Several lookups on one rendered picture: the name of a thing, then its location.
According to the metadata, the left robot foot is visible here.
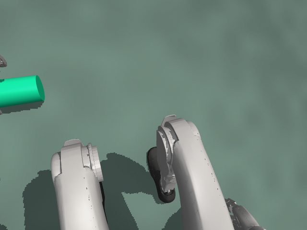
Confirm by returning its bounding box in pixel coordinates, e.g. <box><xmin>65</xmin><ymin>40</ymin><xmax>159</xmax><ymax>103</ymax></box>
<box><xmin>99</xmin><ymin>182</ymin><xmax>107</xmax><ymax>220</ymax></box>

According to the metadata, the right robot hand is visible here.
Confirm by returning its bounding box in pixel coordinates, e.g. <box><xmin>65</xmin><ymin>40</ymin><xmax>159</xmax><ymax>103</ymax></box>
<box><xmin>225</xmin><ymin>198</ymin><xmax>259</xmax><ymax>230</ymax></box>

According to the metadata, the right robot foot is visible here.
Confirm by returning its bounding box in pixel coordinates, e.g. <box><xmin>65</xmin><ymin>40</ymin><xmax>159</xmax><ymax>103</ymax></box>
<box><xmin>147</xmin><ymin>147</ymin><xmax>176</xmax><ymax>203</ymax></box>

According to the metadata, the can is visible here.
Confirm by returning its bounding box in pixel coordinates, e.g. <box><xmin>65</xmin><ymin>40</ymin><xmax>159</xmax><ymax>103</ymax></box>
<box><xmin>0</xmin><ymin>75</ymin><xmax>45</xmax><ymax>108</ymax></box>

